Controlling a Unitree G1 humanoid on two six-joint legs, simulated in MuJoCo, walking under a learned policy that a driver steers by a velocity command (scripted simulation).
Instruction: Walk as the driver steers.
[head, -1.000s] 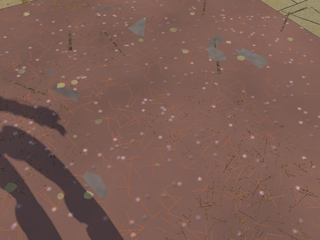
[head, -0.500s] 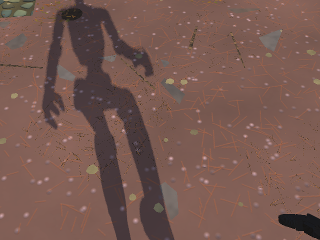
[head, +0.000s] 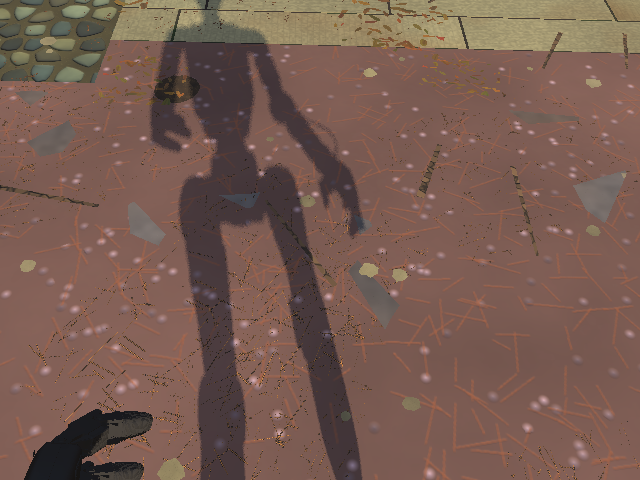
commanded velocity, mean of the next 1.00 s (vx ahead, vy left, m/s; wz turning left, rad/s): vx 0.22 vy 0.00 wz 0.30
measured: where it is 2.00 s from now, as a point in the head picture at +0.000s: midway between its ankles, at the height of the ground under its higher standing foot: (236, 388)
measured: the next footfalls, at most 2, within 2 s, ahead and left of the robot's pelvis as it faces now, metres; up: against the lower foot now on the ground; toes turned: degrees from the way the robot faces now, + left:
right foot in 0.02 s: +0.19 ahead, -0.13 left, +0.00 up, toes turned +5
left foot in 0.48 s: +0.38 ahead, +0.16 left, +0.00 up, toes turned +15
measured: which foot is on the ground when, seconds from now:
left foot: down 0.00-0.04, up 0.06-0.46, down 0.48-1.00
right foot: up 0.00-0.00, down 0.02-0.50, up 0.52-0.80, down 0.82-1.00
